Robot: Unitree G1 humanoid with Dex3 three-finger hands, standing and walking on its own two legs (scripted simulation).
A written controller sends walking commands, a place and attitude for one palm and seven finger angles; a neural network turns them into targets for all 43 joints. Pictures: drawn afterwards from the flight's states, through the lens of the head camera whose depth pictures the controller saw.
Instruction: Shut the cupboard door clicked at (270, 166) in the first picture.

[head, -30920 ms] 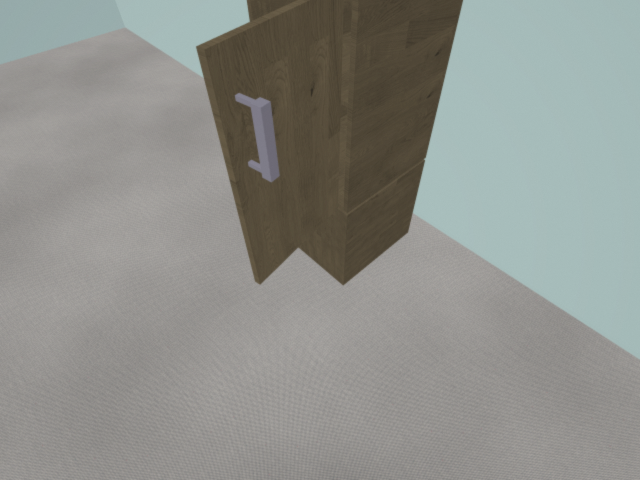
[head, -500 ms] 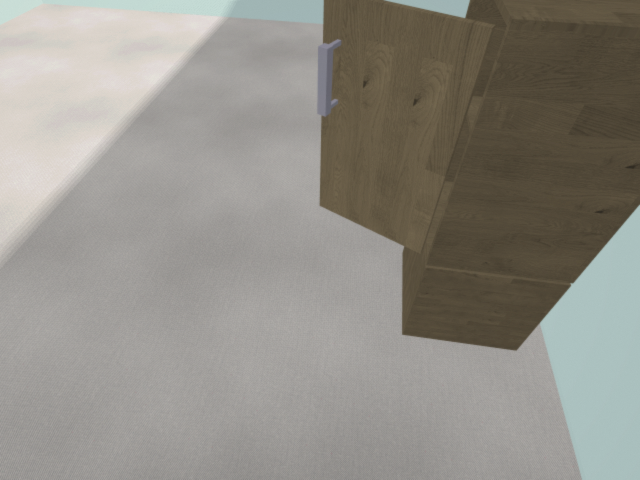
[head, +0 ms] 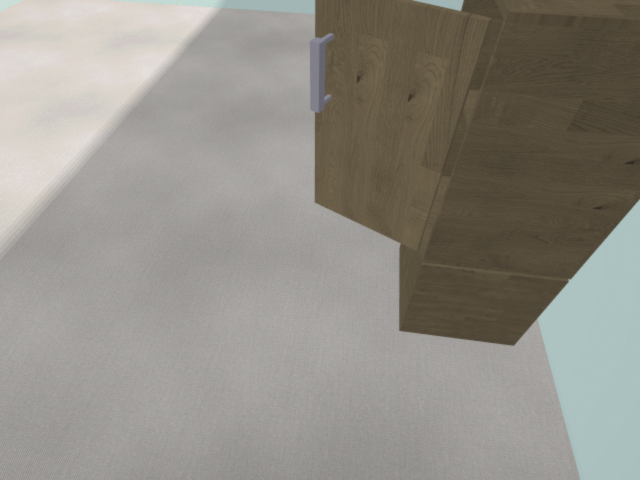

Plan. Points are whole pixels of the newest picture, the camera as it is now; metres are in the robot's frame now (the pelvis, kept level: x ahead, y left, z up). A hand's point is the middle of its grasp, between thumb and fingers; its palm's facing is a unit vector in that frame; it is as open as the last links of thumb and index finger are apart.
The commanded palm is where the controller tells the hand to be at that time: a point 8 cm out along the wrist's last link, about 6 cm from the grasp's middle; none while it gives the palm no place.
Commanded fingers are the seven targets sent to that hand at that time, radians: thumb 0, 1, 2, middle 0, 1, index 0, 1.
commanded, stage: walk to a spot facing it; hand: left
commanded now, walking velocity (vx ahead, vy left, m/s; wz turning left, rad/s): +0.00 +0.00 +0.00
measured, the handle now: (323, 73) +0.89 +0.04 +0.08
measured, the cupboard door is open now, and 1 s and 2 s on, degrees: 64 64 64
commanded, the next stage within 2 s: none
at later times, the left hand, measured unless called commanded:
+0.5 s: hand out of the picture +0.04 +0.23 -0.19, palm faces +0.24 -0.95 -0.21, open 7.4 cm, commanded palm none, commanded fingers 0.00 0.90 0.90 -0.20 -0.30 -0.20 -0.30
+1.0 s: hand out of the picture -0.04 +0.18 -0.15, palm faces +0.50 -0.80 -0.33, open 7.4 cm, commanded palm none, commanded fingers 0.00 0.90 0.90 -0.20 -0.30 -0.20 -0.30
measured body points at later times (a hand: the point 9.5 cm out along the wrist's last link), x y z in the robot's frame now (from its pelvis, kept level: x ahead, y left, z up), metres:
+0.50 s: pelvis +0.00 +0.02 -0.01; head +0.05 +0.06 +0.44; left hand +0.02 +0.28 -0.17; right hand +0.06 -0.21 -0.15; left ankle +0.01 +0.09 -0.74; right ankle -0.02 -0.14 -0.66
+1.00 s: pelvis +0.00 -0.04 +0.00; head +0.07 -0.04 +0.44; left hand -0.07 +0.22 -0.13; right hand +0.20 -0.24 -0.16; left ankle -0.07 +0.07 -0.65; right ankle +0.03 -0.15 -0.74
